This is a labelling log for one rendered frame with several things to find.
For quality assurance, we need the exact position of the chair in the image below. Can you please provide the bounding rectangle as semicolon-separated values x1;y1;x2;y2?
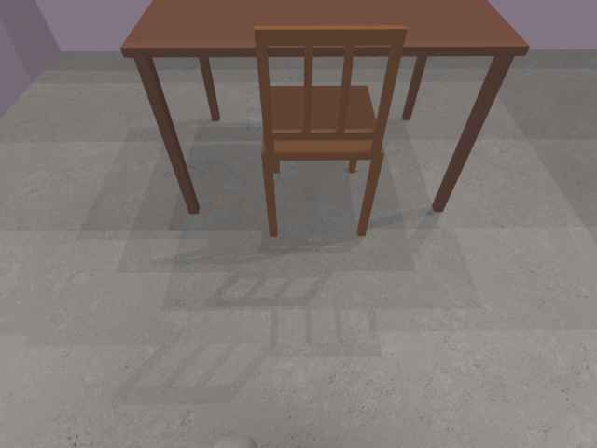
254;25;407;237

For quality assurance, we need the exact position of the table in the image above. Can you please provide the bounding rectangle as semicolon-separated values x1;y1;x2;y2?
120;0;530;214

